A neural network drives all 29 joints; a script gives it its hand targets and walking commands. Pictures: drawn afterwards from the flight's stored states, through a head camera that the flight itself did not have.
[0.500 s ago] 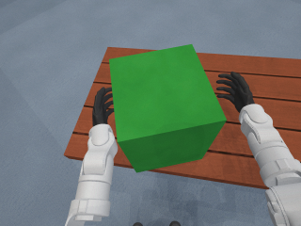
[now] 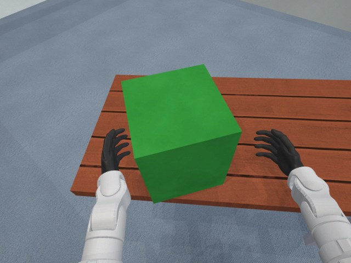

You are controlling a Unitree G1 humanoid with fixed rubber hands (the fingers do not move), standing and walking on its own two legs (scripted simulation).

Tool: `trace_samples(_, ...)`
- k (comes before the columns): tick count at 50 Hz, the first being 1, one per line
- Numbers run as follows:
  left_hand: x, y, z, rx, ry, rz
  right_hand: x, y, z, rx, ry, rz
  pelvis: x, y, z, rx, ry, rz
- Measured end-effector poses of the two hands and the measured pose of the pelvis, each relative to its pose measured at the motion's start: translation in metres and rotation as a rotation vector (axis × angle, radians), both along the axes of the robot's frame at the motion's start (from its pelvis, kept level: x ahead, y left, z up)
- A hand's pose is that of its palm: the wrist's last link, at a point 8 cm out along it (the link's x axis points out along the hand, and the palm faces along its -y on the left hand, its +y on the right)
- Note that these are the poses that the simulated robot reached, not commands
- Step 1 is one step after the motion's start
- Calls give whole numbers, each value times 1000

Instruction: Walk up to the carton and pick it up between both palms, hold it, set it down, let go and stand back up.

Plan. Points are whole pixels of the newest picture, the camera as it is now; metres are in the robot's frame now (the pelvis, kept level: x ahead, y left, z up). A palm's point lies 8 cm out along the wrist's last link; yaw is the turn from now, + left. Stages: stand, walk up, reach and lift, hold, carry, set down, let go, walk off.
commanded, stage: set down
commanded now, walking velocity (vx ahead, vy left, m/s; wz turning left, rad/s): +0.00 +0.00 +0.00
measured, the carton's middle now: (177, 137) +0.43 +0.06 +0.02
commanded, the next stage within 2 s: none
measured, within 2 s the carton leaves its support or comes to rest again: neither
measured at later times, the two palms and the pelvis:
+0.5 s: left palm (109, 187) +0.28 +0.19 +0.04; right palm (298, 185) +0.32 -0.21 +0.01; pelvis +0.03 +0.03 +0.00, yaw +2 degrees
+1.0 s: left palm (108, 207) +0.24 +0.19 +0.02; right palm (311, 206) +0.28 -0.23 +0.01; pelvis +0.03 +0.00 +0.00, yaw +1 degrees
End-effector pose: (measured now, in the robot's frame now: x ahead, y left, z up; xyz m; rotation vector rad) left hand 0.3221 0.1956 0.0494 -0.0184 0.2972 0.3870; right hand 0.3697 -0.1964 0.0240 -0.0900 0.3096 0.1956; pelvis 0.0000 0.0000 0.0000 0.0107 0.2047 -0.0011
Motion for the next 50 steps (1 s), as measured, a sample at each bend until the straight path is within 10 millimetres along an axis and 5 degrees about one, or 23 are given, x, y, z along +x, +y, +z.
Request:
trace_samples(12,-17,2,-8,-16,21,-35,-21,1,9,-23,26,-32,5,17,0,-8,-106,23)
trace_samples(26,-44,-4,-10,-19,2,-70,-53,-16,-11,-10,51,-70,28,33,2,-24,-125,41)
trace_samples(38,-62,-19,-20,-22,18,-54,-85,-34,-22,-12,55,-68,34,18,2,-15,-149,18)
trace_samples(50,-81,-7,-25,4,2,25,-94,-30,-13,21,9,-51,26,0,2,1,-151,22)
